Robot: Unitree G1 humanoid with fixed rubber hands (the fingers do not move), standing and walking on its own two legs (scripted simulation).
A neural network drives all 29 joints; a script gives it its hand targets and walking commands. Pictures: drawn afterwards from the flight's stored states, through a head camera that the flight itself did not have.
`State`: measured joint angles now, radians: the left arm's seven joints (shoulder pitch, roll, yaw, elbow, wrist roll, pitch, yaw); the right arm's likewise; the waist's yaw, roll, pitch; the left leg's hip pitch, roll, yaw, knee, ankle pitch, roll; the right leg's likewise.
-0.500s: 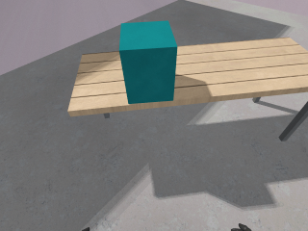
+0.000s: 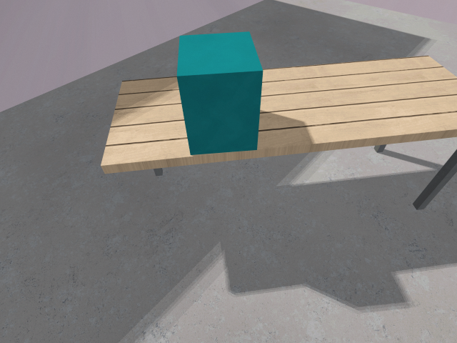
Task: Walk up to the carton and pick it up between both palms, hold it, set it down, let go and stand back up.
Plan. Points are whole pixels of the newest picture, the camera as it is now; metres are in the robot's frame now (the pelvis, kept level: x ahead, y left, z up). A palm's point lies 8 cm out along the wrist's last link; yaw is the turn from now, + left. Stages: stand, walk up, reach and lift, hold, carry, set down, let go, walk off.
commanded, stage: stand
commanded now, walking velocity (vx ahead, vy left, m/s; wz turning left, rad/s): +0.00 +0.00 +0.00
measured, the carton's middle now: (219, 94) +0.87 +0.04 -0.04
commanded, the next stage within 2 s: none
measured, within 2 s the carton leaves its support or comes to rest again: neither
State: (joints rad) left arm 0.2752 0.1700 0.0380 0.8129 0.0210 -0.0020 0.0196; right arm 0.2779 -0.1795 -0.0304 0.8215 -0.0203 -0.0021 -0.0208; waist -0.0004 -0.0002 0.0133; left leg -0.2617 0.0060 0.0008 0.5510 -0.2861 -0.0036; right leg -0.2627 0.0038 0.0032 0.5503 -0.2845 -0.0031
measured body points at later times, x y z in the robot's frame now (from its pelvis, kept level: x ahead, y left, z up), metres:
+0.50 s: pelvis +0.00 +0.00 +0.01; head +0.01 +0.00 +0.46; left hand +0.03 +0.23 -0.15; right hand +0.02 -0.23 -0.15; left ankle +0.00 +0.12 -0.73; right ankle +0.00 -0.12 -0.73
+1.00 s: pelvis +0.00 +0.00 +0.01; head +0.00 +0.00 +0.46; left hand -0.01 +0.21 -0.15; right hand -0.02 -0.22 -0.15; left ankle +0.00 +0.12 -0.73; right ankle +0.00 -0.12 -0.73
